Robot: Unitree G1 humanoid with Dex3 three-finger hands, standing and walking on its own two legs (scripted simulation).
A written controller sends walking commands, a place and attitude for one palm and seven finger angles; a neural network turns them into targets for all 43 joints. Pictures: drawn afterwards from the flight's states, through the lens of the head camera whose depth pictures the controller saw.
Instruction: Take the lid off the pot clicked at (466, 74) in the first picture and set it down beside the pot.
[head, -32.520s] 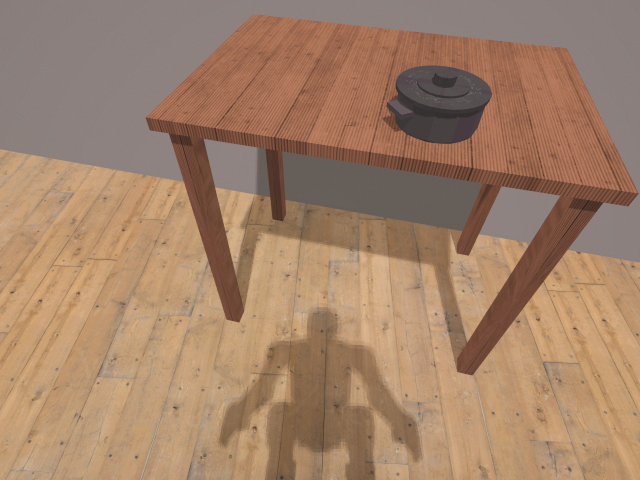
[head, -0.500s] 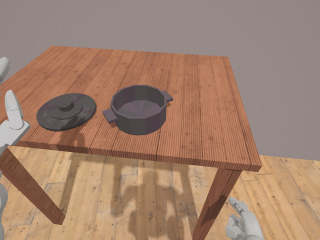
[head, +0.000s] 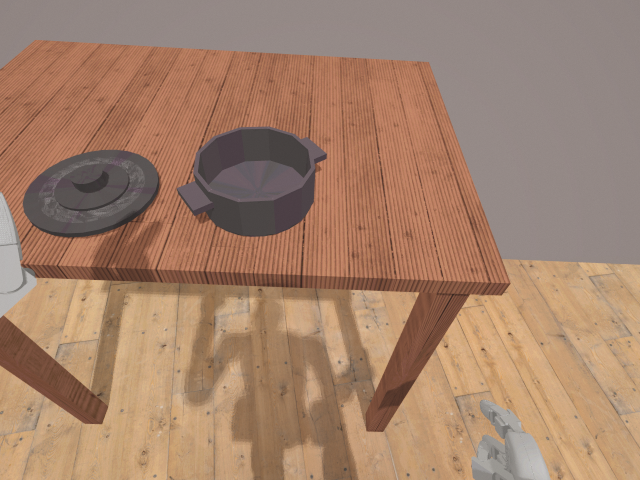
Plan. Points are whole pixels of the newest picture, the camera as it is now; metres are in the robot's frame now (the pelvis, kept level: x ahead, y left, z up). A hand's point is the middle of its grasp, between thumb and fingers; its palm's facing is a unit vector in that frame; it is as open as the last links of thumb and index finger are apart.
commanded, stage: step back with the hand held close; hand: left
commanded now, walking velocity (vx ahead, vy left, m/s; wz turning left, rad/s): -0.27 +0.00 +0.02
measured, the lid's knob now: (88, 177) +0.48 +0.37 +0.09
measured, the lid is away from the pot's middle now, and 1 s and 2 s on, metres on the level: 0.24 0.24 0.24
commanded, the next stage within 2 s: stop stepping back and stand still in 1.04 s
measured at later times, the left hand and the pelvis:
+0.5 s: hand out of the picture +0.14 +0.25 +0.29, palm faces +0.51 -0.79 -0.34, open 7.4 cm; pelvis -0.05 +0.02 +0.00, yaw +1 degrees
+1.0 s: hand out of the picture +0.08 +0.25 +0.27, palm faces +0.35 -0.85 -0.39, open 7.4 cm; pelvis -0.14 +0.04 +0.01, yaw -5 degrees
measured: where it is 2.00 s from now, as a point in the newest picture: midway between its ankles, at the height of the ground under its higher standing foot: outside the picture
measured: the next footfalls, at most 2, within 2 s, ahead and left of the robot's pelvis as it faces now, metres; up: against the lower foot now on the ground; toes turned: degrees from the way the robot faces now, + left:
right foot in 0.64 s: -0.11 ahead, -0.13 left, +0.00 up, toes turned -4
right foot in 1.14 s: -0.17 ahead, -0.02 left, +0.00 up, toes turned +2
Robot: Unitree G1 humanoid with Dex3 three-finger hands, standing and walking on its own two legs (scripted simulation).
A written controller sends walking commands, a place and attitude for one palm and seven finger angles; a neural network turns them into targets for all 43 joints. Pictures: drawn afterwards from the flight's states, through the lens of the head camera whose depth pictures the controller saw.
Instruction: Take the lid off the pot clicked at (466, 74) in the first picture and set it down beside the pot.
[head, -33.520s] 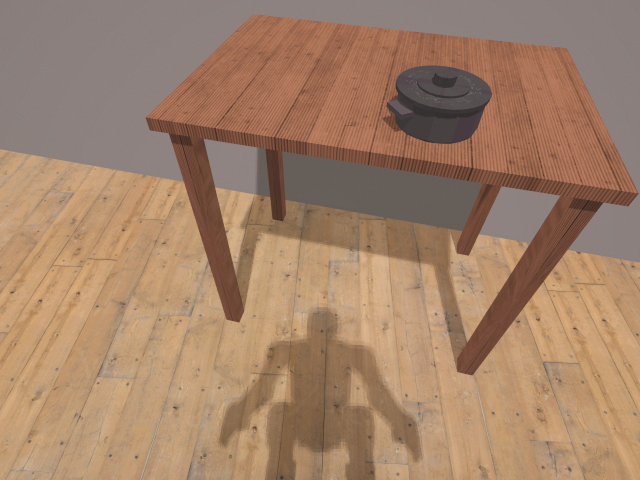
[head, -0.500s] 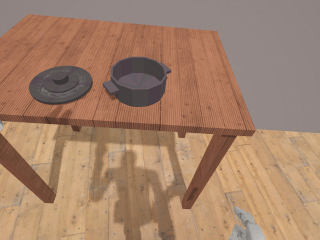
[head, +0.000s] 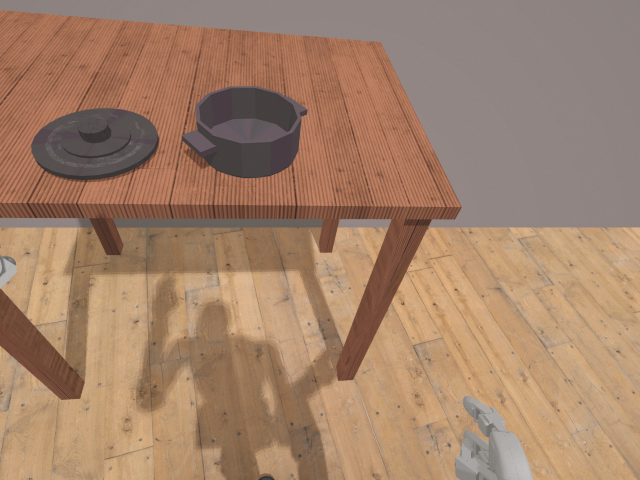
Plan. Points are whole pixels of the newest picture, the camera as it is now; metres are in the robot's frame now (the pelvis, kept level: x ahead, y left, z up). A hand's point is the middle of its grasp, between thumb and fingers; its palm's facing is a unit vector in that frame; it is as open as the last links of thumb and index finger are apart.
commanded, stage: step back with the hand held close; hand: left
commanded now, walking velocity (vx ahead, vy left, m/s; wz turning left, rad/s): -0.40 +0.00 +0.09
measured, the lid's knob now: (93, 129) +0.59 +0.37 +0.09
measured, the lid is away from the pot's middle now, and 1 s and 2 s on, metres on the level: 0.24 0.24 0.24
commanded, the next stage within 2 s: stop stepping back and stand still in 0.04 s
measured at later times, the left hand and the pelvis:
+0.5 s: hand out of the picture +0.07 +0.26 +0.26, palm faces +0.50 -0.80 -0.34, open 7.5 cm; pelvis -0.12 +0.03 -0.01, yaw +3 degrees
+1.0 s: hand out of the picture +0.09 +0.28 +0.19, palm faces +0.44 -0.78 -0.44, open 7.4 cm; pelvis -0.11 +0.03 -0.02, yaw +11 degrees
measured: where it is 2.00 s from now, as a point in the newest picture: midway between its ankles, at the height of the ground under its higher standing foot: outside the picture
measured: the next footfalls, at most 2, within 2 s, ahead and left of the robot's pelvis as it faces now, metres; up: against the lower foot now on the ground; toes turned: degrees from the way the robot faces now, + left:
right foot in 0.14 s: -0.02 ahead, -0.06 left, +0.00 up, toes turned +7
left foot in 0.38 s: -0.08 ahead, +0.18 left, +0.00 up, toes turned +16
